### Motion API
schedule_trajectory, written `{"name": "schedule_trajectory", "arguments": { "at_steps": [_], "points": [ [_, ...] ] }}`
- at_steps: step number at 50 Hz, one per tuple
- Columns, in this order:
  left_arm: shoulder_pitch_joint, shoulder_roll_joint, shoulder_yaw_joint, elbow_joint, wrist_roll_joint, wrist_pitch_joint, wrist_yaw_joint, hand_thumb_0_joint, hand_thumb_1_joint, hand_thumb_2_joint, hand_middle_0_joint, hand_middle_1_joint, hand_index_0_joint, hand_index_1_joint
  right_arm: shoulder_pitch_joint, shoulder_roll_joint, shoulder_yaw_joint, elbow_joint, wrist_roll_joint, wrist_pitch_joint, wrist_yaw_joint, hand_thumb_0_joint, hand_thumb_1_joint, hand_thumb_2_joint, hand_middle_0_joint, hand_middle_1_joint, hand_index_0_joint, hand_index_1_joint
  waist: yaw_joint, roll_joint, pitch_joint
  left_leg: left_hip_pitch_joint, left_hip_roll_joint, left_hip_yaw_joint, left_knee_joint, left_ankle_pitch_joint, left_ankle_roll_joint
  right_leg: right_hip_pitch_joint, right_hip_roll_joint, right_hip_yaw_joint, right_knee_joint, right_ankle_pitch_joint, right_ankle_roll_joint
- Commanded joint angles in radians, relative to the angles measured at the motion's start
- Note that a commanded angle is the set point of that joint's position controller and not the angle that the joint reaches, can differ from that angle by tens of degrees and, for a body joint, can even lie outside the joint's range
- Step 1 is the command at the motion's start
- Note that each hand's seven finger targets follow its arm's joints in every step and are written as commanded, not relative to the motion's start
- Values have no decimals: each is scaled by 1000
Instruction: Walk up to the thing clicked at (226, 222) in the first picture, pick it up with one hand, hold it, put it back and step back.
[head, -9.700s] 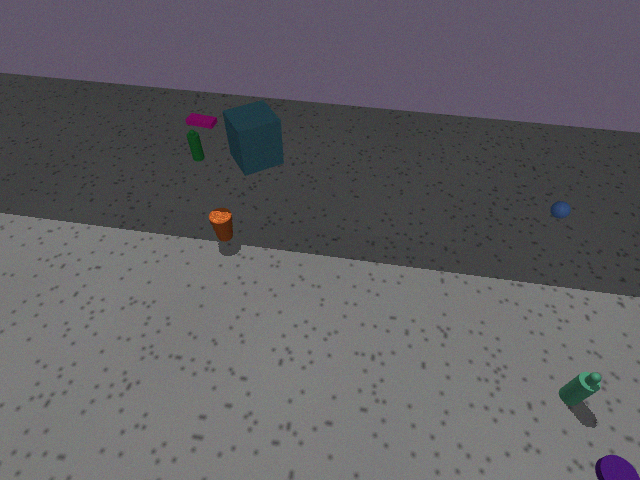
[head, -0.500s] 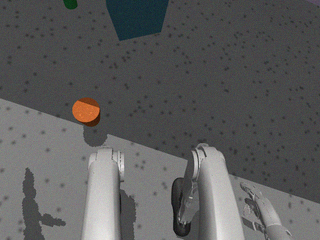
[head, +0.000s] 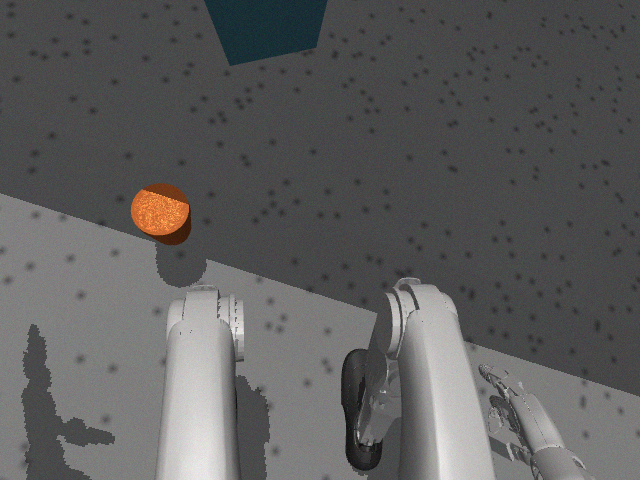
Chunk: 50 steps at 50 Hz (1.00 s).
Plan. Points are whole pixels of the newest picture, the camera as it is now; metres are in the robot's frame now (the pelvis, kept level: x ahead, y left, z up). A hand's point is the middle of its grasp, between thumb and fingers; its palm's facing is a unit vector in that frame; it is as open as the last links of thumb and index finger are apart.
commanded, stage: go down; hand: left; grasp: from the side
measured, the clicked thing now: (167, 220) +0.47 +0.24 -0.31
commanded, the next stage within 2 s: approach in 0.12 s
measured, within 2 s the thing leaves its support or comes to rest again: neither
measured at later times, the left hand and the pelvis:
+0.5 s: hand out of the picture +0.38 +0.42 -0.05, palm faces +0.25 -0.97 -0.02, open 17.6 cm; pelvis +0.00 +0.01 -0.03, yaw -2 degrees
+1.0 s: hand (118, 243) +0.41 +0.29 -0.25, palm faces +0.13 -0.99 +0.05, open 17.6 cm; pelvis -0.01 +0.02 -0.08, yaw -7 degrees
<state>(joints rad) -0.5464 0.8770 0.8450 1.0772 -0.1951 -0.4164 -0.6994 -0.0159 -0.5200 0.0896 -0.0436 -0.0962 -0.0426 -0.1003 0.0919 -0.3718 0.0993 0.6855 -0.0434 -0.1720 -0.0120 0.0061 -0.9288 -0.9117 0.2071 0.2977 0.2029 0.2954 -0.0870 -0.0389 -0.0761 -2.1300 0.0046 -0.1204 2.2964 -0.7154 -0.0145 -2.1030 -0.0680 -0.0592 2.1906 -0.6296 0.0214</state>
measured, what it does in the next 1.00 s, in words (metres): lowers itself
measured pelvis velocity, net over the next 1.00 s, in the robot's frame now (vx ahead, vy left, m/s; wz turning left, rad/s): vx -0.01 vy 0.02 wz -0.13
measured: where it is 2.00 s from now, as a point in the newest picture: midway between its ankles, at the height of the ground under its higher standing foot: (290, 441)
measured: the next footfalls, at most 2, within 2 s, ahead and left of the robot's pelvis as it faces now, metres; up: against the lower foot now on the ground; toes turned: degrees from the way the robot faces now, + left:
none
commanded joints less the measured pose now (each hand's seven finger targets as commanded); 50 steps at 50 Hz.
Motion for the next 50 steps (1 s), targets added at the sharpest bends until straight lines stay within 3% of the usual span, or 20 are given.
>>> {"name": "schedule_trajectory", "arguments": {
  "at_steps": [1, 5, 11, 13, 14, 21, 24, 26, 29, 32, 34, 35, 36, 37, 38, 39, 43, 44, 47, 50],
  "points": [
    [-160, 439, 84, -183, -34, -62, -4, 0, -538, 92, -45, -86, -35, -94, 126, -242, -80, -47, 2, -27, -20, 0, -924, -911, 199, 300, 199, 300, 45, 257, -623, 422, -2, 65, -315, 172, 36, 334, 42, -36, -188, 103, -54],
    [-171, 450, 80, -191, -38, -68, -8, 0, -555, 88, -48, -88, -38, -96, 108, -246, -82, -56, 3, -28, -19, 0, -924, -911, 199, 300, 199, 300, 48, 255, -595, 386, -1, 69, -317, 101, 41, 309, 45, -36, -192, 47, -53],
    [-164, 437, 78, -188, -42, -67, -18, 0, -540, 141, -64, -121, -32, -152, 110, -256, -79, -53, 6, -25, -18, 0, -936, -913, 200, 301, 200, 301, 42, 304, -590, 447, 5, 32, -337, 135, 28, 257, 41, -52, -149, 81, -58],
    [-170, 433, 80, -162, -51, -71, -19, 0, -607, 36, -82, -88, -60, -107, 109, -251, -72, -52, 5, -24, -17, 0, -920, -908, 198, 300, 199, 300, 31, 264, -578, 399, 1, 45, -305, 148, 34, 274, 43, -47, -159, 85, -55],
    [-160, 396, 72, -140, -58, -78, -22, 0, -611, 39, -81, -94, -60, -112, 108, -253, -72, -54, 4, -26, -16, 0, -921, -908, 198, 300, 199, 300, 17, 248, -553, 400, 2, 37, -300, 151, 35, 256, 44, -53, -152, 90, -55],
    [-208, 314, 16, -7, -87, -181, -24, 0, -611, 30, -87, -103, -71, -117, 78, -266, -36, -58, -25, -34, -4, 0, -913, -904, 198, 300, 199, 300, -40, 196, -458, 313, 6, 29, -228, 80, 38, 227, 56, -77, -132, 40, -49],
    [-219, 315, 0, 33, -78, -233, -10, 0, -598, 32, -83, -99, -69, -110, 54, -280, -16, -64, -43, -33, 3, 0, -909, -903, 198, 300, 199, 300, -38, 221, -456, 335, 11, 16, -208, 96, 27, 206, 58, -89, -91, 56, -52],
    [-232, 324, -13, 50, -64, -267, 7, 0, -592, 40, -81, -102, -67, -112, 43, -292, -6, -66, -58, -25, 10, 0, -906, -902, 199, 300, 199, 300, -49, 249, -457, 347, 15, 12, -190, 93, 23, 191, 61, -99, -73, 54, -54],
    [-251, 376, 10, 47, -48, -329, 44, 0, -596, 48, -77, -93, -60, -107, 23, -302, 24, -74, -84, -7, 21, 0, -907, -904, 198, 300, 199, 300, -49, 281, -473, 351, 17, 10, -159, 125, 17, 225, 64, -112, -44, 82, -52],
    [-242, 374, 15, 49, -43, -393, 65, 0, -596, 58, -75, -106, -60, -118, 0, -318, 49, -75, -112, 16, 30, 0, -915, -906, 198, 300, 199, 300, -66, 343, -494, 402, 23, 1, -130, 191, 4, 235, 67, -126, -10, 132, -52],
    [-242, 327, -24, 78, -36, -426, 79, 0, -564, 72, -67, -112, -54, -122, -31, -325, 69, -89, -126, 27, 35, 0, -917, -907, 199, 300, 199, 300, -81, 348, -460, 402, 26, -13, -120, 206, -3, 222, 67, -141, 12, 143, -52],
    [-222, 394, 22, 104, -28, -440, 94, 0, -566, 74, -67, -108, -51, -120, -28, -337, 76, -77, -136, 38, 36, 0, -919, -908, 199, 300, 199, 300, -79, 350, -459, 395, 27, -14, -107, 215, -3, 236, 71, -146, 16, 150, -51],
    [-238, 358, -15, 93, -30, -460, 99, 0, -580, 71, -66, -106, -52, -117, -56, -334, 91, -90, -141, 44, 38, 0, -924, -909, 199, 300, 199, 300, -88, 361, -438, 392, 27, -15, -102, 208, -4, 230, 71, -148, 17, 144, -51],
    [-202, 381, 20, 121, -29, -473, 112, 0, -586, 73, -66, -107, -52, -118, -50, -341, 94, -78, -151, 52, 39, 0, -925, -909, 199, 300, 199, 300, -82, 368, -437, 397, 31, -20, -99, 205, -6, 237, 75, -155, 26, 143, -51],
    [-198, 352, 3, 129, -32, -488, 119, 0, -591, 81, -63, -112, -50, -123, -62, -344, 106, -82, -162, 60, 43, 0, -928, -910, 199, 300, 199, 300, -98, 381, -432, 405, 32, -21, -88, 225, -10, 246, 76, -160, 31, 162, -50],
    [-215, 288, -42, 131, -34, -502, 124, 0, -607, 71, -67, -111, -55, -121, -78, -345, 113, -85, -171, 62, 45, 0, -934, -912, 199, 300, 199, 300, -120, 389, -424, 418, 36, -30, -81, 233, -13, 236, 77, -168, 37, 173, -50],
    [-200, 224, -96, 198, -25, -556, 178, 0, -611, 80, -64, -128, -56, -133, -113, -353, 145, -85, -203, 76, 57, 0, -937, -911, 199, 300, 199, 300, -153, 356, -379, 387, 40, -50, -43, 221, -14, 246, 87, -191, 46, 183, -45],
    [-225, 181, -143, 200, -15, -572, 190, 0, -611, 69, -66, -123, -60, -127, -136, -354, 155, -94, -207, 77, 61, 0, -941, -911, 199, 300, 199, 300, -172, 359, -352, 387, 41, -57, -46, 205, -18, 231, 86, -201, 48, 173, -44],
    [-213, 215, -129, 203, -3, -624, 250, 0, -611, 13, -71, -90, -71, -88, -142, -372, 178, -86, -229, 90, 73, 0, -951, -911, 199, 300, 199, 300, -173, 352, -344, 366, 40, -72, -26, 208, -19, 282, 94, -220, 58, 187, -39],
    [-231, 194, -136, 202, -3, -675, 316, 0, -611, 11, -75, -91, -77, -88, -181, -365, 214, -103, -240, 101, 88, 0, -953, -911, 199, 300, 199, 300, -182, 331, -299, 339, 42, -86, -20, 172, -17, 283, 100, -235, 57, 169, -34]
  ]
}}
